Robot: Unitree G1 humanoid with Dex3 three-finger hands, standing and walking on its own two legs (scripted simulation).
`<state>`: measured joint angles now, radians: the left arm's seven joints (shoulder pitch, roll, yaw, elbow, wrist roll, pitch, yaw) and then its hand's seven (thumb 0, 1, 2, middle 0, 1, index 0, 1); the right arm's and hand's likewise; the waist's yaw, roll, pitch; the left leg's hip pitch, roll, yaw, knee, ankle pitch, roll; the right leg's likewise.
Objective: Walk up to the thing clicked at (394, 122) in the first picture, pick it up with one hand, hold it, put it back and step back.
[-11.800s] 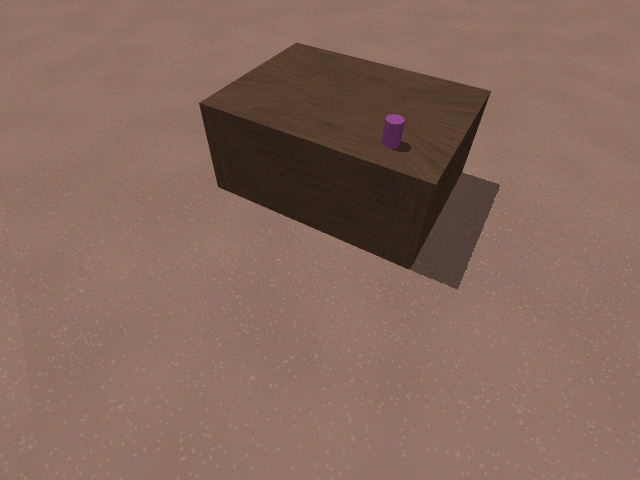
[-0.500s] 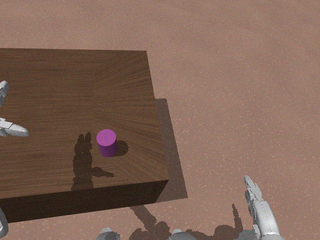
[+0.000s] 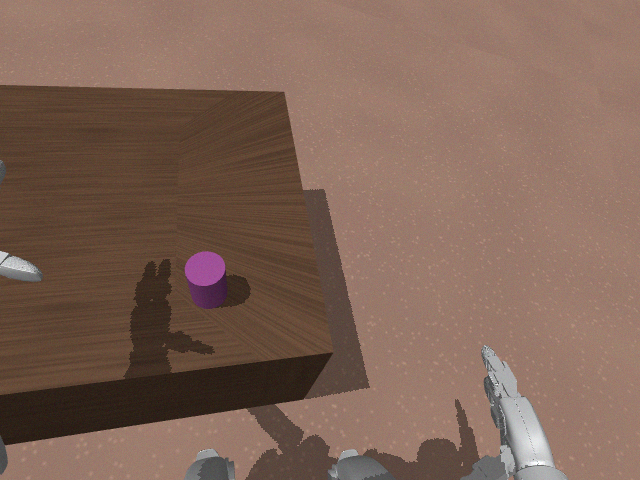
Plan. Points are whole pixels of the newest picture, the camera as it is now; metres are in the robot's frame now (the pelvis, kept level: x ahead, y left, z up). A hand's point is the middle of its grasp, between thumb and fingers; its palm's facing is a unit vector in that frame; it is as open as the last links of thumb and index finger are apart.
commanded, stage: go down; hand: left
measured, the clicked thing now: (207, 281) +0.48 +0.12 -0.20
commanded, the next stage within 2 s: none
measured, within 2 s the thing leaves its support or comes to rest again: neither
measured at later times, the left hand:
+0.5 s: hand (2, 216) +0.43 +0.30 +0.07, palm faces -0.01 -1.00 -0.01, open 17.0 cm
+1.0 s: hand out of the picture +0.42 +0.30 +0.08, palm faces +0.02 -1.00 -0.01, open 17.1 cm
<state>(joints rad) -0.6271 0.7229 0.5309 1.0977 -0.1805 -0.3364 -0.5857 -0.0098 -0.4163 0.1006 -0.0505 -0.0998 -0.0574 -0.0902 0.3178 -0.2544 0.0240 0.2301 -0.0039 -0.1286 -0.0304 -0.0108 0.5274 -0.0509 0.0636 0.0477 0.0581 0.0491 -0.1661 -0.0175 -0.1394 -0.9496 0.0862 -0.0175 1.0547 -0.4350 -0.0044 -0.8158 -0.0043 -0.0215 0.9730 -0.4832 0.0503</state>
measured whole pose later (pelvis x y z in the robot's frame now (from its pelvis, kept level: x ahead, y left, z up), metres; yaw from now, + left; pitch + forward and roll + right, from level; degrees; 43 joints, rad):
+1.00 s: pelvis +0.00 +0.00 +0.00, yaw +0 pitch +18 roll -4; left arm -0.62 0.70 0.52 1.07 -0.18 -0.32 -0.55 -0.01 -0.48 0.11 -0.04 -0.11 -0.05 -0.10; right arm 0.33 -0.26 0.02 0.23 0.00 -0.12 -0.04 -0.01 0.53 -0.05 0.06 0.05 0.06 0.05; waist -0.16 -0.02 -0.14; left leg -0.94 0.08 -0.02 1.05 -0.43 0.00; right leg -0.81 -0.01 -0.02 0.97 -0.48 0.05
